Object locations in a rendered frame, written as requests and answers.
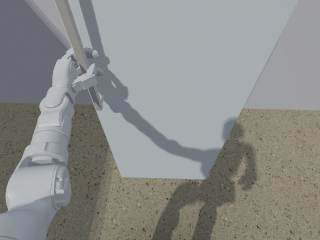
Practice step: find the left robot forearm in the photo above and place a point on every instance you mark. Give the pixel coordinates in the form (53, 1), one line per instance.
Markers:
(52, 133)

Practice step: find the handle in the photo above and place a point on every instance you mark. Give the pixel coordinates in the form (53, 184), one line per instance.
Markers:
(74, 37)

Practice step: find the left robot hand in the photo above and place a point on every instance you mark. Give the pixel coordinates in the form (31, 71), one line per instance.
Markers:
(66, 75)

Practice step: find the robot left upper arm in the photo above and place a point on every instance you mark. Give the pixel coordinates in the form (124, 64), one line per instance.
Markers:
(35, 194)

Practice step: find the fridge door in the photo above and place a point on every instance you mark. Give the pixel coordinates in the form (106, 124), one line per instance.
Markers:
(177, 74)

